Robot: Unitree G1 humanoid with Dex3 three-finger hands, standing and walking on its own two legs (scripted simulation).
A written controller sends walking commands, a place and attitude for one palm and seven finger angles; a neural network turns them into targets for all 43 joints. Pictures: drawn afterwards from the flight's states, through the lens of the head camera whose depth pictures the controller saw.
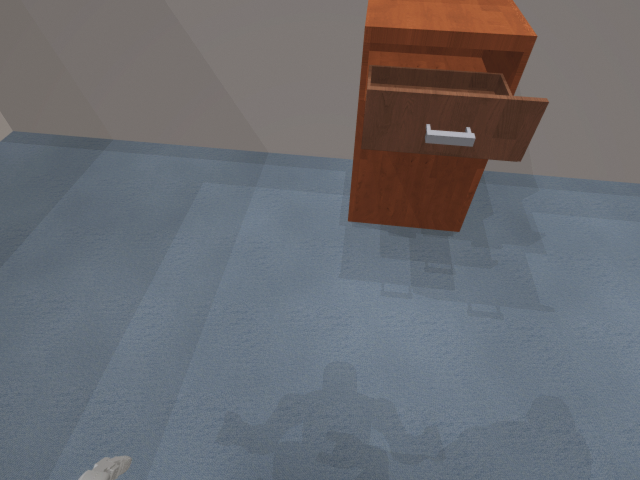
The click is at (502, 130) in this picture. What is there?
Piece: drawer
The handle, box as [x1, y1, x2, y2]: [425, 124, 475, 146]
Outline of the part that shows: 426,124 425,142 472,146 475,138 474,134 470,132 469,127 466,127 465,132 431,130 429,124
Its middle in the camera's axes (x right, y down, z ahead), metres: +0.34 -0.28 +1.02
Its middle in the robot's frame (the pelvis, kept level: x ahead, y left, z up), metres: +0.96 -0.29 -0.08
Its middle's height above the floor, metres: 0.69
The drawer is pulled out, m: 0.30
